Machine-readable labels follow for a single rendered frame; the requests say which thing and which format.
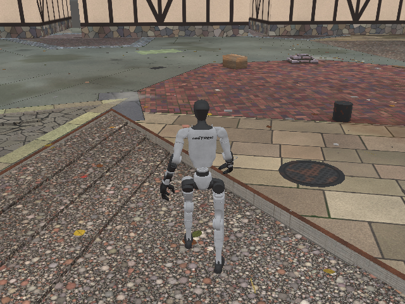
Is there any robot foot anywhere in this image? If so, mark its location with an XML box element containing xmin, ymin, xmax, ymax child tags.
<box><xmin>184</xmin><ymin>234</ymin><xmax>193</xmax><ymax>249</ymax></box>
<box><xmin>214</xmin><ymin>256</ymin><xmax>225</xmax><ymax>274</ymax></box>

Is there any left robot upper arm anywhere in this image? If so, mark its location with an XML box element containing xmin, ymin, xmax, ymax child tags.
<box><xmin>172</xmin><ymin>128</ymin><xmax>189</xmax><ymax>164</ymax></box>

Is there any right robot forearm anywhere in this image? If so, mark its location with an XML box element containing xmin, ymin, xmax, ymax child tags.
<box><xmin>225</xmin><ymin>151</ymin><xmax>234</xmax><ymax>168</ymax></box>

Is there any left robot forearm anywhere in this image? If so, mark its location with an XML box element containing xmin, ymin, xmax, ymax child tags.
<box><xmin>162</xmin><ymin>154</ymin><xmax>177</xmax><ymax>185</ymax></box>

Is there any robot left hand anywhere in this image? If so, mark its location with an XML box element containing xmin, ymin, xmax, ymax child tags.
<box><xmin>160</xmin><ymin>182</ymin><xmax>175</xmax><ymax>201</ymax></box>

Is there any right robot upper arm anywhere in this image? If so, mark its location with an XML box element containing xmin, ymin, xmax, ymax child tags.
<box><xmin>215</xmin><ymin>127</ymin><xmax>232</xmax><ymax>160</ymax></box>

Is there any left robot foot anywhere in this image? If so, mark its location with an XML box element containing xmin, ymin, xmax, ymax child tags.
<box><xmin>184</xmin><ymin>234</ymin><xmax>193</xmax><ymax>249</ymax></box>

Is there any right robot foot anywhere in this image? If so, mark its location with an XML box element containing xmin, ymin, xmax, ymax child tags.
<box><xmin>214</xmin><ymin>256</ymin><xmax>225</xmax><ymax>274</ymax></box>

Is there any robot right hand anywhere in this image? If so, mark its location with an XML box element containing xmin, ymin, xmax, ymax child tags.
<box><xmin>218</xmin><ymin>163</ymin><xmax>233</xmax><ymax>174</ymax></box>

